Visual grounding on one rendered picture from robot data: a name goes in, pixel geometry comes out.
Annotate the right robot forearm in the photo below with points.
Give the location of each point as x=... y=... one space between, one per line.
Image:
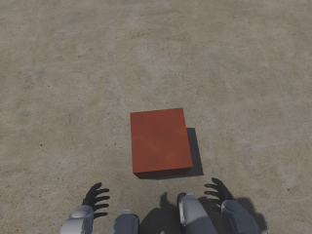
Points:
x=236 y=219

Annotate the robot right hand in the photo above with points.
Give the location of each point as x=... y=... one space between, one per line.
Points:
x=222 y=194

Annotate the carton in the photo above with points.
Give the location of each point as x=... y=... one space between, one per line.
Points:
x=160 y=145

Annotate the left robot forearm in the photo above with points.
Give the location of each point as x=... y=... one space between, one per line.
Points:
x=79 y=222

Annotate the robot right shin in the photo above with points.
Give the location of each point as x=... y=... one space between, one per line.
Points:
x=188 y=196

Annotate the robot left shin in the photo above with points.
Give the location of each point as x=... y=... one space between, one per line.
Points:
x=126 y=212

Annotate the robot left hand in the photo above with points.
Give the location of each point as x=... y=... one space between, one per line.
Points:
x=91 y=199

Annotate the robot shin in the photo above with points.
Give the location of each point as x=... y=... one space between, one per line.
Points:
x=126 y=212
x=188 y=196

